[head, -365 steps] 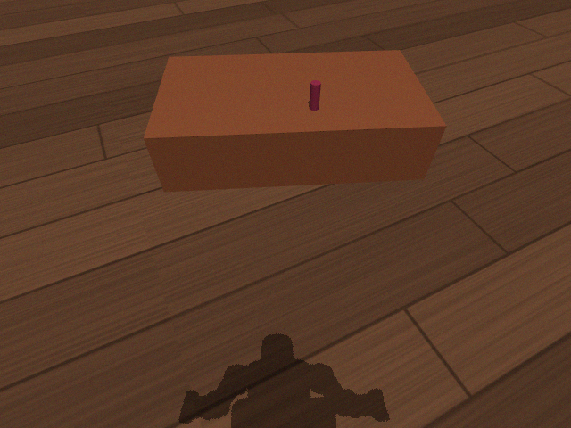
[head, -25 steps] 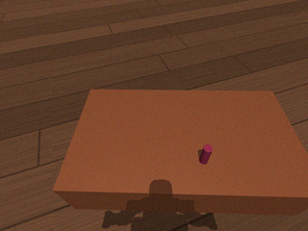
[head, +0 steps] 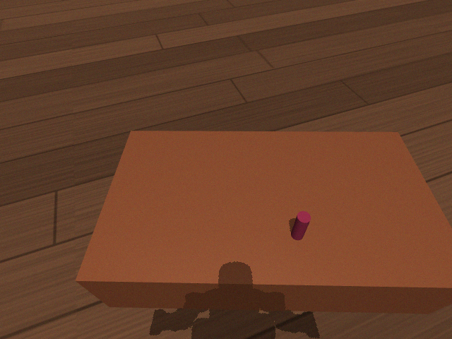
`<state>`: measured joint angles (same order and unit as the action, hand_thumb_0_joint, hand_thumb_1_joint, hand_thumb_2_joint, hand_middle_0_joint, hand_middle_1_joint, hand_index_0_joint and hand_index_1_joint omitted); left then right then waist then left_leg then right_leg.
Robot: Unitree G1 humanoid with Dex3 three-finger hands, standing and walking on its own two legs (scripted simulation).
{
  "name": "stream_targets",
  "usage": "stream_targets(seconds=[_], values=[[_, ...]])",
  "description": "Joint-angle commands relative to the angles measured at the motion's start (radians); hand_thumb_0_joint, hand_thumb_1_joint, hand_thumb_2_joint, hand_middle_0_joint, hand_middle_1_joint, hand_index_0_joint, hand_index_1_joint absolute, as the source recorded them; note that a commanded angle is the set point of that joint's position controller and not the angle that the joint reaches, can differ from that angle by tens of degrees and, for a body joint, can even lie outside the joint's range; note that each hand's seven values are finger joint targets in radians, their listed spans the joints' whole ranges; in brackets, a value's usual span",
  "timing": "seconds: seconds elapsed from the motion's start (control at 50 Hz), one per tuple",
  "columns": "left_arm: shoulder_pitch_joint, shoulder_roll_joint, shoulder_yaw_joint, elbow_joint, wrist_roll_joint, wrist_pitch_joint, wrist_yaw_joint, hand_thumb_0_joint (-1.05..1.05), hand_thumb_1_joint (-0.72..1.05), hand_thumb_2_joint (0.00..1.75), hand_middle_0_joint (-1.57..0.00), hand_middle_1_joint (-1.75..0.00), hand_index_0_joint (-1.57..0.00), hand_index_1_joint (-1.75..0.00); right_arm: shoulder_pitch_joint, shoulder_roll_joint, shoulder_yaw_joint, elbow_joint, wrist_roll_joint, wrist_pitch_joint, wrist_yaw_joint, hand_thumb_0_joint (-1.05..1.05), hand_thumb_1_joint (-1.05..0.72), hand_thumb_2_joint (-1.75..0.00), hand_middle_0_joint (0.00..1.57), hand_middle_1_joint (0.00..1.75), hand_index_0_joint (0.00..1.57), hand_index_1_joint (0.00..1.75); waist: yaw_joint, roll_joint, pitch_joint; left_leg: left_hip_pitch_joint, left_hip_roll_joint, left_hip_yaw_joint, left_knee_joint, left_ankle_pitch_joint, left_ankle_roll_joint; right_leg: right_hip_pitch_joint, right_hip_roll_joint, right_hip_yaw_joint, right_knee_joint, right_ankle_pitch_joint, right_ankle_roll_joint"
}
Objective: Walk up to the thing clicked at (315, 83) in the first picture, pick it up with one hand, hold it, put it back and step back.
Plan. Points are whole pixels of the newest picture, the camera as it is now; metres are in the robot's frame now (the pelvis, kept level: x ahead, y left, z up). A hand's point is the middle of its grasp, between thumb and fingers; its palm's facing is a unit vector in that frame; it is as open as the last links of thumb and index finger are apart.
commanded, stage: stand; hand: right
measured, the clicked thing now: (300, 226) +0.52 -0.23 -0.39
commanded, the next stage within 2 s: go down in 0.36 s
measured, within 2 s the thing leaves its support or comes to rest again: neither
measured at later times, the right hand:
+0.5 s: hand out of the picture +0.06 -0.25 -0.16, palm faces -0.02 +0.94 -0.33, open 7.4 cm
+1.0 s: hand out of the picture +0.12 -0.26 -0.16, palm faces +0.03 +0.95 -0.31, open 16.2 cm
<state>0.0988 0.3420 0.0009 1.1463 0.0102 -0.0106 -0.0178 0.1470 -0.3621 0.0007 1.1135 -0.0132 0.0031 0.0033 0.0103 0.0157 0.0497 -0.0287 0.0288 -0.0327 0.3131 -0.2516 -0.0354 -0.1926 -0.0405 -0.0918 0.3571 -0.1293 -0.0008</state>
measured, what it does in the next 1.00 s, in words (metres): stands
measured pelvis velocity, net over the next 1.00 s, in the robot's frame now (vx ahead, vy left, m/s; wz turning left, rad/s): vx -0.01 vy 0.01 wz -0.05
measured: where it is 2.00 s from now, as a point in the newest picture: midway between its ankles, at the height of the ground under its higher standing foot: outside the picture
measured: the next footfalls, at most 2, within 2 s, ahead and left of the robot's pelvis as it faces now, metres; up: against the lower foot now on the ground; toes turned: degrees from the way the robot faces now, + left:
none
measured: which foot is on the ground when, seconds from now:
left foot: down 0.00-1.00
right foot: down 0.00-1.00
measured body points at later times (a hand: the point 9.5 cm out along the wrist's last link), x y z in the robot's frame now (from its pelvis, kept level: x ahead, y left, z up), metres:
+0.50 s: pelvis +0.00 +0.00 +0.00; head +0.01 -0.01 +0.45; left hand +0.08 +0.30 -0.13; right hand +0.07 -0.30 -0.14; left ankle -0.05 +0.14 -0.75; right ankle +0.04 -0.12 -0.75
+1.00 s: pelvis -0.01 +0.01 -0.02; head +0.06 +0.00 +0.42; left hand +0.14 +0.26 -0.13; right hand +0.12 -0.31 -0.14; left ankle -0.05 +0.14 -0.75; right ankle +0.04 -0.12 -0.75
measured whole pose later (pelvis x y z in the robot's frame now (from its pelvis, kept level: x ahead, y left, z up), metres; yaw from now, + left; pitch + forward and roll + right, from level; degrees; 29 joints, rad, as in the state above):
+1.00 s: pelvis -0.01 +0.01 -0.02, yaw -3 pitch +7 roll +1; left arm 0.21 0.25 0.00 0.68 -0.03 -0.07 0.07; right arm 0.07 -0.37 -0.18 0.83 -0.10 0.20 0.14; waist 0.01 -0.01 0.00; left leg -0.35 0.01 0.02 0.62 -0.39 -0.02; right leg -0.53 -0.05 -0.02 0.63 -0.22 0.01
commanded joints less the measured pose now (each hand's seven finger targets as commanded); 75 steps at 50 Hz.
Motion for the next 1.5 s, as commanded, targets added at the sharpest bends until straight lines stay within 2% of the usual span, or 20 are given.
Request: stream_targets(seconds=[0.0,0.2,0.42,0.44,0.46,0.48,0.52,0.56,0.6,0.64,0.68,0.78,0.82,0.94,0.98,1.04,1.1,1.26,1.42,1.48], values=[[-0.042,0.226,0.045,-0.066,-0.005,-0.02,0.02,0.0,0.9,0.9,-0.2,-0.3,-0.2,-0.3,-0.022,-0.204,-0.034,-0.055,0.0,-0.026,-0.013,0.0,-0.9,-0.9,0.2,0.3,0.2,0.3,-0.002,-0.013,-0.086,-0.113,0.105,-0.054,-0.059,0.17,0.04,0.15,-0.114,0.12,-0.031,0.152,-0.022],[-0.04,0.225,0.045,-0.06,-0.004,-0.018,0.019,0.0,0.9,0.9,-0.2,-0.3,-0.2,-0.3,-0.023,-0.206,-0.037,-0.055,0.0,-0.023,-0.013,0.0,-0.9,-0.9,0.2,0.3,0.2,0.3,0.002,-0.016,-0.05,-0.12,0.103,-0.055,-0.07,0.103,0.048,0.12,-0.109,0.125,-0.051,0.049,-0.021],[-0.048,0.227,0.045,-0.066,-0.005,-0.017,0.019,0.0,0.9,0.9,-0.2,-0.3,-0.2,-0.3,-0.018,-0.201,-0.033,-0.055,0.0,-0.027,-0.014,0.0,-0.9,-0.9,0.2,0.3,0.2,0.3,-0.002,-0.014,-0.067,-0.113,0.109,-0.054,-0.072,0.149,0.043,0.14,-0.11,0.121,-0.032,0.117,-0.022],[-0.048,0.224,0.046,-0.064,-0.003,-0.017,0.02,0.0,0.91,0.95,-0.2,-0.3,-0.2,-0.31,-0.021,-0.208,-0.036,-0.055,-0.001,-0.027,-0.015,0.0,-0.82,-0.82,0.12,0.22,0.12,0.22,-0.001,-0.018,-0.072,-0.115,0.109,-0.052,-0.07,0.147,0.043,0.14,-0.11,0.122,-0.032,0.119,-0.02],[-0.022,0.079,0.024,-0.363,-0.055,-0.069,0.037,0.0,0.89,0.94,-0.22,-0.32,-0.22,-0.32,-0.372,-0.048,-0.066,-0.406,0.044,-0.123,-0.023,0.0,-0.74,-0.74,0.05,0.14,0.04,0.14,0.083,-0.106,0.021,-0.314,-0.039,0.048,0.03,0.102,0.029,0.004,0.016,0.026,0.015,-0.016,-0.011],[0.013,0.109,0.029,-0.328,-0.068,-0.065,0.048,0.0,0.91,0.92,-0.21,-0.31,-0.21,-0.31,-0.468,-0.083,-0.068,-0.338,0.032,-0.12,-0.025,0.0,-0.66,-0.66,0.04,0.06,0.04,0.06,0.049,-0.032,-0.028,-0.292,-0.049,0.062,0.041,0.075,0.032,0.026,0.014,0.041,0.02,-0.048,-0.005],[0.045,0.133,0.052,-0.333,-0.066,-0.046,0.05,0.0,0.88,0.93,-0.21,-0.31,-0.21,-0.31,-0.26,-0.132,-0.112,-0.138,0.011,-0.068,-0.011,0.0,-0.5,-0.5,0.05,0.06,0.04,0.06,0.024,-0.026,-0.006,-0.343,-0.043,0.063,0.082,0.022,0.033,-0.023,0.027,0.038,0.072,-0.088,-0.008],[0.105,0.158,0.071,-0.383,-0.063,-0.043,0.076,0.0,0.89,0.91,-0.21,-0.3,-0.21,-0.31,-0.329,-0.279,-0.202,-0.136,-0.026,-0.054,-0.005,0.0,-0.34,-0.34,0.06,0.05,0.05,0.05,0.024,-0.036,-0.189,-0.314,-0.037,0.059,0.107,0.078,0.036,0.026,0.023,0.046,0.115,0.002,0.002],[0.156,0.134,0.086,-0.402,-0.042,-0.043,0.081,0.0,0.9,0.92,-0.2,-0.3,-0.2,-0.3,-0.272,-0.271,-0.224,-0.14,-0.085,-0.035,0.022,0.0,-0.24,-0.21,0.07,0.05,0.06,0.05,0.002,-0.028,-0.302,-0.3,-0.037,0.053,0.136,0.134,0.039,0.042,0.026,0.047,0.155,0.077,0.002],[0.145,0.109,0.077,-0.453,-0.037,-0.045,0.079,0.0,0.9,0.9,-0.2,-0.3,-0.2,-0.3,-0.08,-0.24,-0.248,-0.092,-0.113,0.014,0.04,0.0,-0.16,-0.16,0.08,0.04,0.06,0.04,-0.049,-0.04,-0.326,-0.258,-0.042,0.066,0.153,0.168,0.045,0.028,0.028,0.044,0.154,0.141,0.008],[0.106,0.098,0.069,-0.496,-0.039,-0.05,0.087,0.0,0.91,0.89,-0.2,-0.3,-0.2,-0.3,-0.21,-0.224,-0.227,-0.195,-0.121,0.052,0.047,0.0,-0.09,-0.11,0.1,0.03,0.07,0.03,-0.048,-0.09,-0.298,-0.259,-0.045,0.071,0.146,0.125,0.049,-0.002,0.025,0.043,0.143,0.1,0.01],[0.064,0.082,0.054,-0.573,-0.057,-0.066,0.095,0.0,0.9,0.89,-0.2,-0.3,-0.2,-0.3,-0.133,-0.168,-0.205,-0.276,-0.083,0.158,0.073,0.0,0.2,-0.07,0.08,0.04,0.06,0.04,-0.027,-0.079,-0.146,-0.341,-0.056,0.077,0.125,-0.016,0.054,-0.099,0.017,0.052,0.125,-0.057,-0.002],[0.08,0.083,0.052,-0.566,-0.058,-0.071,0.097,0.0,0.89,0.89,-0.2,-0.3,-0.2,-0.3,-0.105,-0.195,-0.218,-0.311,-0.077,0.181,0.094,0.0,0.32,-0.05,0.07,0.04,0.06,0.04,-0.021,-0.076,-0.121,-0.376,-0.058,0.078,0.131,-0.058,0.054,-0.12,0.018,0.057,0.129,-0.098,-0.005],[0.12,0.072,0.059,-0.567,-0.037,-0.102,0.113,0.0,0.89,0.89,-0.2,-0.3,-0.2,-0.3,-0.232,-0.226,-0.238,-0.446,-0.09,0.147,0.131,0.0,0.56,-0.05,0.03,0.06,0.03,0.06,0.032,-0.033,-0.229,-0.438,-0.046,0.066,0.24,0.074,0.037,-0.1,0.021,0.065,0.253,0.013,-0.024],[0.133,0.073,0.062,-0.557,-0.026,-0.125,0.121,0.0,0.88,0.9,-0.2,-0.3,-0.19,-0.31,-0.245,-0.268,-0.276,-0.494,-0.103,0.11,0.128,0.0,0.57,-0.05,0.03,0.06,0.03,0.06,0.022,-0.076,-0.298,-0.467,-0.04,0.063,0.308,0.078,0.036,-0.11,0.018,0.07,0.314,0.028,-0.018],[0.135,0.066,0.06,-0.574,-0.02,-0.14,0.13,0.0,0.88,0.91,-0.19,-0.29,-0.19,-0.3,-0.1,-0.274,-0.305,-0.53,-0.108,0.097,0.127,0.0,0.56,-0.04,0.04,0.06,0.04,0.06,-0.004,-0.085,-0.386,-0.477,-0.037,0.063,0.365,0.127,0.029,-0.123,0.02,0.073,0.378,0.092,-0.018],[0.133,0.072,0.064,-0.588,-0.02,-0.141,0.137,0.0,0.9,0.9,-0.19,-0.29,-0.18,-0.3,-0.038,-0.262,-0.312,-0.602,-0.073,0.12,0.134,0.0,0.55,-0.01,0.05,0.05,0.04,0.05,-0.003,-0.106,-0.424,-0.496,-0.045,0.073,0.374,0.137,0.033,-0.102,0.013,0.085,0.391,0.125,-0.013],[0.11,0.073,0.055,-0.633,-0.039,-0.145,0.163,0.0,0.89,0.9,-0.19,-0.29,-0.18,-0.3,0.027,-0.287,-0.329,-0.64,-0.033,0.207,0.174,0.0,0.58,-0.02,0.05,0.05,0.04,0.05,0.009,-0.065,-0.249,-0.531,-0.041,0.073,0.355,0.067,0.027,-0.246,0.02,0.083,0.4,-0.002,-0.022],[0.137,0.062,0.057,-0.65,-0.031,-0.161,0.17,0.0,0.89,0.9,-0.19,-0.29,-0.19,-0.3,0.087,-0.308,-0.357,-0.736,-0.018,0.219,0.214,0.0,0.61,-0.02,0.03,0.06,0.03,0.06,0.008,-0.081,-0.346,-0.56,-0.035,0.068,0.425,0.182,0.018,-0.22,0.015,0.092,0.485,0.127,-0.031],[0.142,0.064,0.06,-0.653,-0.028,-0.165,0.172,0.0,0.89,0.9,-0.19,-0.29,-0.18,-0.3,0.096,-0.319,-0.37,-0.78,-0.017,0.219,0.214,0.0,0.6,-0.02,0.04,0.05,0.04,0.05,0.007,-0.101,-0.382,-0.579,-0.041,0.074,0.454,0.168,0.023,-0.219,0.01,0.102,0.5,0.136,-0.028]])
